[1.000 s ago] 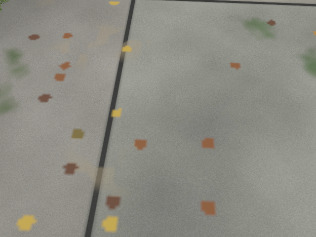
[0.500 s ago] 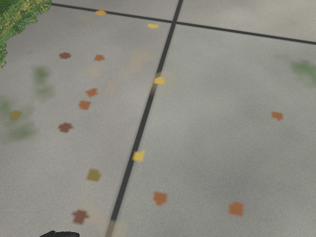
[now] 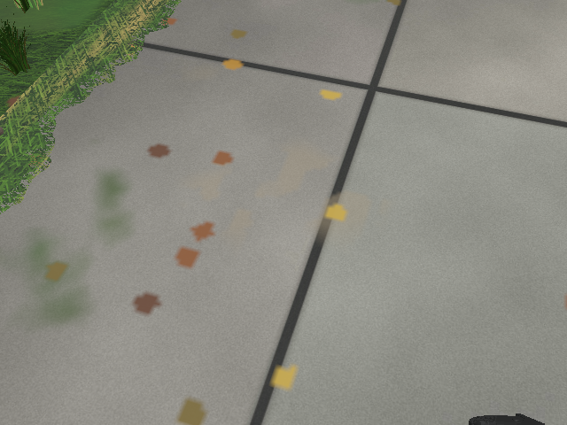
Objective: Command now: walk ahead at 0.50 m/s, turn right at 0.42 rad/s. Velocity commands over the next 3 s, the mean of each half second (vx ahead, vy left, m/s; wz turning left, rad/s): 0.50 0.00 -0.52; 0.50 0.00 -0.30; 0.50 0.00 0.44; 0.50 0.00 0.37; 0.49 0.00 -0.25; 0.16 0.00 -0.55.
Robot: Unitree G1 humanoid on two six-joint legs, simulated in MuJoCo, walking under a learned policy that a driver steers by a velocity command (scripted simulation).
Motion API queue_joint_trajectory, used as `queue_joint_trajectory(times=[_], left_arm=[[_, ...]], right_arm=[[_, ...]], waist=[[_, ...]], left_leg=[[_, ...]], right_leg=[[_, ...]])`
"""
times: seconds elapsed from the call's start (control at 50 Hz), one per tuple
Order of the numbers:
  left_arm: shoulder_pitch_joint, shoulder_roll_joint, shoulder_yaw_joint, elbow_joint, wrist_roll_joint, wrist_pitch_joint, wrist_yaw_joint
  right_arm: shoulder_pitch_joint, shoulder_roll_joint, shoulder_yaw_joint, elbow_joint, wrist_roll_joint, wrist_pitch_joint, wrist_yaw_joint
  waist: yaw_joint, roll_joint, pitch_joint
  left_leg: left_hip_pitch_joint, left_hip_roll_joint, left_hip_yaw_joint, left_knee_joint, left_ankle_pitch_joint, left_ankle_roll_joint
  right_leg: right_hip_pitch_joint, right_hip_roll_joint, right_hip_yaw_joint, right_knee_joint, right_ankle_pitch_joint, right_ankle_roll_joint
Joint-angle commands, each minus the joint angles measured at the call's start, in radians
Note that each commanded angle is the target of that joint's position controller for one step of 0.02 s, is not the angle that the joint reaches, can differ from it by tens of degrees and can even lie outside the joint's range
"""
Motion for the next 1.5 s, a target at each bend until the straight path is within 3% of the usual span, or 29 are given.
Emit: queue_joint_trajectory(times=[0.02, 0.06, 0.08, 0.1, 0.12, 0.14, 0.2, 0.36, 0.46, 0.56, 0.58, 0.6, 0.62, 0.64, 0.66, 0.7, 0.78, 0.94, 1.04, 1.1, 1.14, 1.16, 1.18, 1.2, 1.22, 1.26, 1.3, 1.36, 1.5], left_arm=[[-0.032, 0.196, 0.048, -0.065, 0.005, -0.006, 0.011], [-0.056, 0.18, 0.047, -0.078, -0.003, -0.01, 0.007], [-0.074, 0.116, 0.03, -0.12, -0.011, -0.017, 0.005], [0.017, 0.064, 0.021, -0.15, -0.031, -0.01, 0.007], [0.015, 0.141, 0.034, -0.114, 0.0, 0.011, 0.015], [-0.037, 0.141, 0.038, -0.11, 0.009, 0.016, 0.004], [-0.086, 0.103, 0.035, -0.116, 0.026, 0.04, -0.021], [-0.319, 0.074, 0.018, -0.211, 0.026, 0.062, -0.057], [-0.47, 0.065, -0.001, -0.271, 0.029, 0.056, -0.074], [-0.379, 0.104, 0.017, -0.263, 0.039, 0.052, -0.055], [-0.241, 0.124, 0.031, -0.222, 0.044, 0.042, -0.044], [-0.065, 0.19, 0.059, -0.168, 0.054, 0.036, -0.027], [-0.087, 0.32, 0.088, -0.183, 0.043, 0.04, -0.012], [-0.035, 0.319, 0.09, -0.205, 0.013, 0.053, -0.004], [-0.082, 0.291, 0.083, -0.181, 0.009, 0.056, 0.005], [-0.175, 0.198, 0.058, -0.179, 0.0, 0.044, 0.011], [-0.184, 0.143, 0.032, -0.16, -0.006, 0.001, 0.003], [-0.057, 0.15, 0.02, -0.088, 0.005, -0.025, 0.004], [-0.009, 0.136, 0.004, -0.042, 0.017, -0.027, 0.027], [-0.031, 0.159, 0.001, -0.027, 0.023, -0.027, 0.043], [-0.047, 0.192, 0.008, -0.024, 0.03, -0.017, 0.052], [-0.074, 0.206, 0.01, -0.034, 0.024, -0.013, 0.053], [-0.099, 0.182, -0.001, -0.077, 0.016, -0.021, 0.05], [-0.048, 0.113, -0.008, -0.126, -0.002, -0.033, 0.027], [-0.119, 0.165, -0.004, -0.127, 0.028, -0.038, 0.023], [-0.182, 0.153, -0.009, -0.157, 0.013, -0.055, 0.014], [-0.171, 0.132, -0.015, -0.162, 0.039, -0.019, 0.01], [-0.185, 0.108, -0.022, -0.184, 0.045, 0.017, 0.002], [-0.454, 0.103, -0.033, -0.279, 0.029, 0.015, -0.007]], right_arm=[[0.002, -0.109, -0.03, -0.066, 0.007, -0.026, -0.013], [0.193, -0.162, -0.053, -0.011, -0.008, -0.049, -0.032], [0.357, -0.245, -0.073, -0.005, -0.032, -0.056, -0.048], [0.351, -0.321, -0.094, -0.001, -0.029, -0.036, -0.05], [0.296, -0.231, -0.081, -0.011, -0.017, -0.023, -0.047], [0.233, -0.147, -0.06, -0.025, -0.008, -0.025, -0.042], [0.208, -0.093, -0.045, -0.004, -0.001, -0.044, -0.042], [0.305, -0.115, -0.062, 0.062, 0.009, -0.063, -0.036], [0.352, -0.15, -0.073, 0.095, 0.009, -0.056, -0.04], [0.385, -0.21, -0.087, 0.127, 0.007, -0.02, -0.052], [0.376, -0.219, -0.087, 0.123, 0.011, -0.01, -0.052], [0.37, -0.203, -0.082, 0.1, 0.007, -0.008, -0.05], [0.412, -0.07, -0.053, 0.022, 0.011, -0.015, -0.027], [0.285, -0.16, -0.07, -0.009, 0.003, -0.025, -0.024], [0.21, -0.155, -0.068, -0.034, 0.014, -0.036, -0.02], [0.235, -0.139, -0.062, -0.011, 0.008, -0.042, -0.025], [0.319, -0.098, -0.054, 0.026, -0.018, 0.017, -0.009], [0.075, -0.088, -0.049, -0.023, 0.009, 0.021, 0.009], [-0.034, -0.076, -0.038, -0.059, 0.004, 0.012, 0.021], [0.014, -0.08, -0.04, -0.051, 0.001, 0.01, 0.016], [0.184, -0.117, -0.057, -0.003, -0.002, 0.006, 0.006], [0.338, -0.145, -0.072, 0.041, -0.011, -0.003, 0.001], [0.491, -0.232, -0.101, 0.069, -0.025, -0.002, -0.013], [0.436, -0.308, -0.123, 0.055, -0.006, 0.01, -0.017], [0.391, -0.269, -0.121, 0.059, 0.035, 0.014, -0.008], [0.301, -0.173, -0.097, 0.054, 0.024, 0.017, -0.013], [0.263, -0.145, -0.084, 0.055, 0.026, 0.007, -0.021], [0.29, -0.184, -0.094, 0.064, 0.03, -0.013, -0.018], [0.408, -0.201, -0.106, 0.078, 0.029, -0.004, -0.022]], waist=[[-0.074, -0.124, -0.018], [-0.16, -0.045, -0.109], [-0.228, 0.087, -0.255], [-0.171, 0.292, -0.293], [-0.142, 0.138, -0.186], [-0.128, 0.039, -0.084], [-0.093, 0.07, -0.014], [-0.107, 0.047, 0.016], [-0.138, 0.048, 0.055], [-0.081, 0.072, -0.032], [-0.019, 0.049, -0.112], [0.055, -0.03, -0.219], [-0.024, -0.288, -0.302], [0.047, -0.149, -0.351], [0.021, -0.094, -0.197], [-0.07, -0.025, -0.052], [-0.135, -0.043, -0.064], [-0.047, -0.075, 0.029], [-0.019, -0.07, 0.077], [-0.058, -0.105, 0.029], [-0.135, -0.136, -0.07], [-0.214, -0.123, -0.143], [-0.277, -0.018, -0.25], [-0.176, 0.246, -0.317], [-0.19, 0.027, -0.26], [-0.129, -0.083, -0.052], [-0.074, -0.072, -0.011], [-0.062, -0.023, -0.017], [-0.167, 0.026, -0.004]], left_leg=[[0.171, -0.043, 0.014, -0.072, -0.043, 0.017], [0.467, -0.012, -0.025, -0.184, -0.06, 0.061], [0.677, 0.23, -0.258, -0.228, -0.252, 0.116], [0.79, 0.412, -0.639, -0.36, -0.408, 0.206], [0.681, 0.391, -0.64, -0.365, -0.498, 0.219], [0.577, 0.335, -0.497, -0.375, -0.432, 0.2], [0.446, 0.218, -0.189, -0.424, -0.081, 0.15], [0.49, 0.202, 0.072, -0.456, 0.203, 0.173], [0.523, 0.217, 0.175, -0.442, 0.256, 0.152], [0.637, 0.232, 0.262, -0.12, 0.81, 0.125], [0.583, 0.221, 0.28, 0.081, 0.783, 0.112], [0.388, 0.197, 0.286, 0.366, 0.515, 0.079], [-0.083, 0.019, 0.255, 0.721, -0.409, 0.015], [-0.201, -0.043, 0.033, 0.836, -0.437, 0.01], [-0.266, 0.02, -0.006, 0.806, -0.317, 0.024], [-0.142, 0.078, -0.005, 0.628, -0.224, 0.024], [-0.005, 0.084, 0.023, 0.497, -0.181, 0.002], [-0.156, 0.058, 0.03, 0.211, 0.109, 0.041], [-0.163, -0.008, 0.067, 0.055, 0.099, 0.084], [-0.017, -0.084, 0.143, -0.006, -0.019, 0.134], [0.159, -0.143, 0.162, -0.036, -0.111, 0.182], [0.367, -0.134, 0.115, -0.117, -0.066, 0.221], [0.614, 0.066, -0.14, -0.14, -0.104, 0.3], [0.868, 0.32, -0.718, -0.24, 0.014, 0.484], [0.823, 0.284, -0.662, -0.271, 0.01, 0.47], [0.55, 0.217, -0.447, -0.335, 0.098, 0.391], [0.396, 0.13, -0.328, -0.37, 0.187, 0.342], [0.325, 0.075, -0.264, -0.397, 0.243, 0.333], [0.424, 0.026, -0.274, -0.365, 0.257, 0.253]], right_leg=[[-0.082, -0.255, 0.223, 0.024, 0.409, -0.116], [-0.17, -0.171, 0.18, 0.263, 0.402, -0.074], [-0.288, -0.097, 0.09, 0.543, 0.184, -0.047], [-0.563, 0.026, -0.02, 0.75, -0.289, -0.029], [-0.627, -0.062, 0.001, 0.863, -0.25, -0.039], [-0.623, -0.096, 0.011, 0.869, -0.155, -0.037], [-0.565, -0.151, -0.016, 0.826, -0.044, -0.003], [-0.683, -0.17, -0.065, 0.669, 0.178, 0.04], [-0.589, -0.156, -0.154, 0.417, 0.227, -0.003], [-0.375, -0.029, -0.24, 0.314, 0.007, -0.102], [-0.201, 0.008, -0.233, 0.249, 0.026, -0.133], [0.065, -0.074, -0.085, 0.196, -0.028, -0.178], [0.39, -0.396, 0.442, 0.144, -0.057, -0.315], [0.394, -0.444, 0.682, 0.008, -0.018, -0.352], [0.297, -0.414, 0.497, -0.002, 0.082, -0.323], [0.035, -0.315, 0.306, -0.024, 0.321, -0.251], [-0.102, -0.246, 0.145, -0.087, 0.484, -0.223], [0.037, -0.237, 0.0, -0.167, 0.506, -0.103], [0.159, -0.276, -0.082, -0.156, 0.628, -0.083], [0.204, -0.288, -0.138, -0.013, 1.042, -0.053], [0.213, -0.296, -0.161, 0.246, 1.26, -0.04], [0.107, -0.284, -0.184, 0.459, 1.135, -0.032], [-0.111, -0.227, -0.224, 0.793, 0.735, -0.02], [-0.553, 0.024, -0.164, 1.155, -0.221, 0.035], [-0.658, -0.055, 0.008, 1.183, -0.171, 0.015], [-0.637, -0.139, -0.006, 1.027, -0.059, 0.021], [-0.541, -0.169, -0.016, 0.916, -0.057, 0.054], [-0.519, -0.174, -0.056, 0.786, -0.021, 0.093], [-0.581, -0.148, -0.077, 0.431, 0.244, 0.12]])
